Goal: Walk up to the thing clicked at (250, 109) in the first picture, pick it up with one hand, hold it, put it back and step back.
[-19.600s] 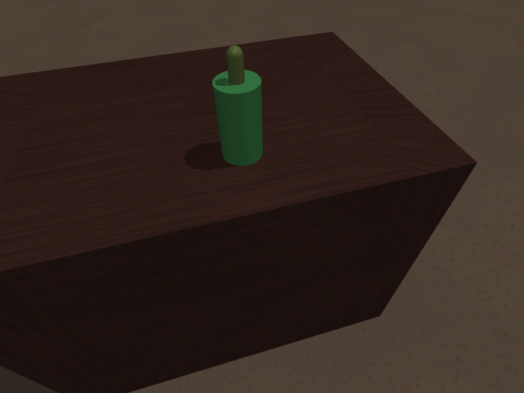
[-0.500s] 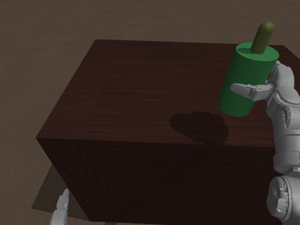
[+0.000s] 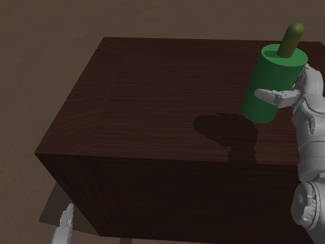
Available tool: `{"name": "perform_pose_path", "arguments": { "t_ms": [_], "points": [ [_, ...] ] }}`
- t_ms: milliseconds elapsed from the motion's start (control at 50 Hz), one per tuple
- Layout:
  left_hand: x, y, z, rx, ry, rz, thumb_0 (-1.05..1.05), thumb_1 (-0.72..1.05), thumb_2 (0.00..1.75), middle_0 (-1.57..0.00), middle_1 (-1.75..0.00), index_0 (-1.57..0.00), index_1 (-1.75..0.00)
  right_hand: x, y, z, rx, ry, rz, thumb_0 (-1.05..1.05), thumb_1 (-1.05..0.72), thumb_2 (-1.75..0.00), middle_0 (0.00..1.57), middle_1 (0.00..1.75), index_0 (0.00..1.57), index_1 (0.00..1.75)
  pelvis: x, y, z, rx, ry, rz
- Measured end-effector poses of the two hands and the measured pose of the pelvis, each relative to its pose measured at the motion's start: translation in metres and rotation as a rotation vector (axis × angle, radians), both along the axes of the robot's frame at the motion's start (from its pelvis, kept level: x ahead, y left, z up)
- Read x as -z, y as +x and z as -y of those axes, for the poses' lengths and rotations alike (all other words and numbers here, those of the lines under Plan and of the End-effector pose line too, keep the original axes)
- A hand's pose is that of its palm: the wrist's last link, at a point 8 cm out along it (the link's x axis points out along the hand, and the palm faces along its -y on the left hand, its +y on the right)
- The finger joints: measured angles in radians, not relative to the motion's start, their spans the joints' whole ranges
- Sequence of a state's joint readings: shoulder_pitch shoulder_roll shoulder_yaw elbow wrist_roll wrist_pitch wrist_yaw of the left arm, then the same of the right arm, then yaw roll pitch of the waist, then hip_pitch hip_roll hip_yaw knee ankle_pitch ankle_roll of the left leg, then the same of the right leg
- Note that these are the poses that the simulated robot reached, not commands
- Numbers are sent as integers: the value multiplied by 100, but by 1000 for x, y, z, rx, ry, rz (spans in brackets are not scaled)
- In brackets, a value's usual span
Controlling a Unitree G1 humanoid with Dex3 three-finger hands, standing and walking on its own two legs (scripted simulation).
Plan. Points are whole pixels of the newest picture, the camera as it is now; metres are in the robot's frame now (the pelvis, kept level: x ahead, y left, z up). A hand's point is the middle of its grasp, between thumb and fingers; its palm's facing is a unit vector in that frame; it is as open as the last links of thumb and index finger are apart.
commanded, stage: crouch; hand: right
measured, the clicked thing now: (274, 75) +0.45 -0.21 +0.22
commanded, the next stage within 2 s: lower in 0.46 s
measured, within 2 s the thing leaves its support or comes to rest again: rests again in 1.12 s
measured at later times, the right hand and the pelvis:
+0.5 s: hand (278, 83) +0.47 -0.24 +0.18, palm faces +0.27 +0.96 +0.01, open 11.8 cm; pelvis +0.00 +0.00 +0.00, yaw +0 degrees
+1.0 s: hand (273, 95) +0.49 -0.25 +0.13, palm faces +0.27 +0.96 +0.02, open 11.8 cm; pelvis +0.00 +0.00 -0.01, yaw +1 degrees
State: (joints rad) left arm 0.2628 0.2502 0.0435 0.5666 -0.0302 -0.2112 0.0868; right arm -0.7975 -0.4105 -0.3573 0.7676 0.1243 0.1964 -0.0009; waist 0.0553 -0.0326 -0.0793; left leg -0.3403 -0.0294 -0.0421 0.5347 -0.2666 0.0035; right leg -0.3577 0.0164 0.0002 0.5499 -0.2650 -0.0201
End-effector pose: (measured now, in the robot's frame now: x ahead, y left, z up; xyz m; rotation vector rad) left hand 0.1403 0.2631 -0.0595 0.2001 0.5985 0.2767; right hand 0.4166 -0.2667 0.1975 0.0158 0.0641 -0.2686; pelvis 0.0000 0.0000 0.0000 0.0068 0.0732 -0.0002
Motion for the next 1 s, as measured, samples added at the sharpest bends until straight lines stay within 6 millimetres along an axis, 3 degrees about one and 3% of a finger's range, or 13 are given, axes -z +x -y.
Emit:
{"name": "perform_pose_path", "arguments": {
  "t_ms": [140, 320, 520, 640, 760, 920, 1000],
  "points": [
    [-4, 6, 8, 16, -24, 13, -1, -52, 5, -5, -5, -5, -4, -2, 2, 12, 38, -17, 19, 0, 61, -90, 58, 102, 65, 106, 0, 4, -1, 1, 2, -1],
    [13, -5, 12, 17, -42, -80, -1, -52, 4, -5, -4, -5, -4, 6, 11, 21, 15, -38, -4, 0, 61, -90, 58, 102, 65, 107, 1, 2, 0, 4, 4, -28],
    [1, -2, 3, -7, 4, -47, -1, -53, 5, -5, -4, -5, -4, 12, 24, 19, 5, 4, 10, 0, 61, -91, 58, 102, 65, 107, 2, 4, 2, -5, 6, -43],
    [6, -8, 11, 8, -16, -87, -1, -53, 5, -5, -4, -5, -4, 11, 31, 28, 32, -11, 26, 0, 61, -91, 58, 102, 65, 107, 3, 3, 1, -10, 10, -59],
    [16, -12, 14, 6, -28, -128, -1, -54, 5, -5, -4, -5, -4, 27, 35, 35, 22, -31, -21, 0, 61, -90, 58, 103, 65, 107, 4, 3, 5, -9, 12, -88],
    [3, -3, 7, 7, 18, -87, -1, -55, 6, -5, -4, -5, -4, 55, 36, 28, -15, 15, -29, 0, 61, -90, 59, 102, 66, 106, 6, 4, 5, -9, 14, -103],
    [7, -8, 6, 5, 24, -118, -1, -54, 6, -5, -4, -5, -4, 63, 38, 30, 4, 13, -15, 0, 61, -90, 59, 102, 66, 106, 8, 3, 5, -11, 19, -113]
  ]
}}
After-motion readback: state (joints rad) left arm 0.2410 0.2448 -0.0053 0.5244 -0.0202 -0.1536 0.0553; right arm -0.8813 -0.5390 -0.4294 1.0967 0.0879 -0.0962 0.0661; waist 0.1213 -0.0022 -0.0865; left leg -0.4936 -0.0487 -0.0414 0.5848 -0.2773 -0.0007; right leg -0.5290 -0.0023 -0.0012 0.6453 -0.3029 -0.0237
